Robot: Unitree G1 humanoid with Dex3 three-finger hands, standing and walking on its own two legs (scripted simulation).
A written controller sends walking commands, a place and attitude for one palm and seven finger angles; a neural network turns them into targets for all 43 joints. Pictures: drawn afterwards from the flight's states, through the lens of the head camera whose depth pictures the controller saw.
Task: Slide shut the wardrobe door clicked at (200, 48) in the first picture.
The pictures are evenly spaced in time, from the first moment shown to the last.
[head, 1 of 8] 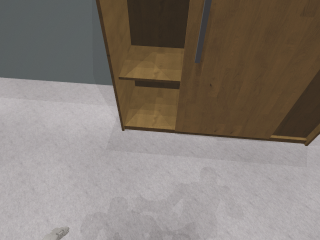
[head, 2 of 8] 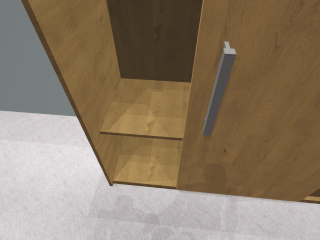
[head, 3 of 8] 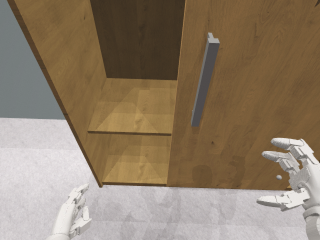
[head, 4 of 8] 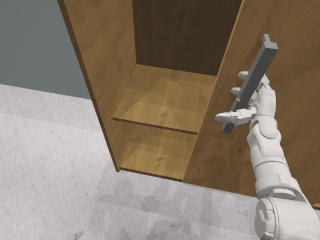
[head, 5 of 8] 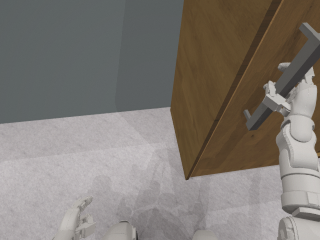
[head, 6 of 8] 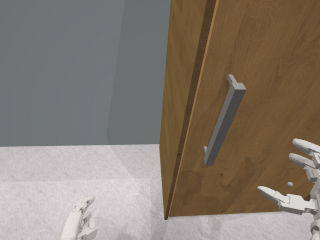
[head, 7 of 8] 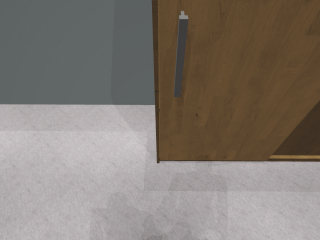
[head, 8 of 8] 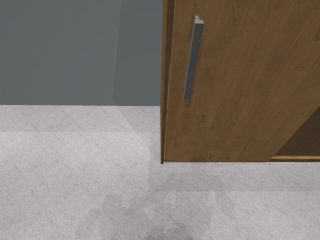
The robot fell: no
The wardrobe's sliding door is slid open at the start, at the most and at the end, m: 0.41 0.41 0.00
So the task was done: yes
